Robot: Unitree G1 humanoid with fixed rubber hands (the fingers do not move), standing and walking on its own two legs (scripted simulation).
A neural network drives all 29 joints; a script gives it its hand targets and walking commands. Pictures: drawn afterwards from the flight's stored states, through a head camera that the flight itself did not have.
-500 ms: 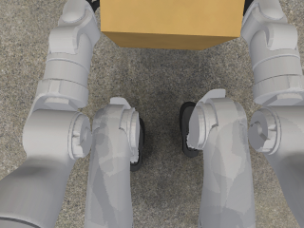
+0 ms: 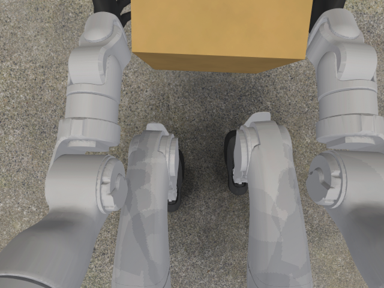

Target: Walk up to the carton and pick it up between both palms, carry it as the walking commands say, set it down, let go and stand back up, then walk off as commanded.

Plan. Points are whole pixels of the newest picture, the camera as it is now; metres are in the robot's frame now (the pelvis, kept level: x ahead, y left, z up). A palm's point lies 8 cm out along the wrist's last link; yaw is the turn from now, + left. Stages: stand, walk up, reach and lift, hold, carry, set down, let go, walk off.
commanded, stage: reach and lift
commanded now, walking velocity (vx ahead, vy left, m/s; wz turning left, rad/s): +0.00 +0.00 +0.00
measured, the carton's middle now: (213, 17) +0.54 -0.04 -0.15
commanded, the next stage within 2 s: none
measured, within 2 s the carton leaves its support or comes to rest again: neither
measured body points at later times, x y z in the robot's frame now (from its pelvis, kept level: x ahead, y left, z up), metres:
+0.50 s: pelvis -0.01 +0.00 +0.05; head +0.29 -0.01 +0.38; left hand +0.51 +0.13 -0.03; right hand +0.50 -0.20 -0.03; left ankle +0.13 +0.09 -0.40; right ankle +0.17 -0.12 -0.40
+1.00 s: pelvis -0.01 +0.00 +0.11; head +0.28 -0.02 +0.45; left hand +0.50 +0.13 +0.04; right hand +0.49 -0.20 +0.03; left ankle +0.13 +0.09 -0.40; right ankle +0.17 -0.12 -0.40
